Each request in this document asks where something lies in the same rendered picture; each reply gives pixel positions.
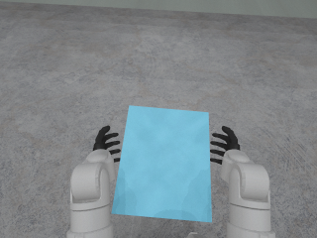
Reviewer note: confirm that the right robot hand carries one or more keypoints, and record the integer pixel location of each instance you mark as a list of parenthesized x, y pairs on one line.
[(231, 140)]

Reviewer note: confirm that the right robot forearm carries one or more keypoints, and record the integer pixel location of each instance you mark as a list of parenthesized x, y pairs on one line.
[(249, 196)]

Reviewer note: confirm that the left robot forearm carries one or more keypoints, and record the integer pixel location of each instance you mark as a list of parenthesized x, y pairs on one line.
[(89, 197)]

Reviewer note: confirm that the left robot hand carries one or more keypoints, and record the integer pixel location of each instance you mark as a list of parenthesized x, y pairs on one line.
[(102, 138)]

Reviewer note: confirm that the carton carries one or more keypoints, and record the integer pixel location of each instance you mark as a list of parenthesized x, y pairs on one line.
[(164, 169)]

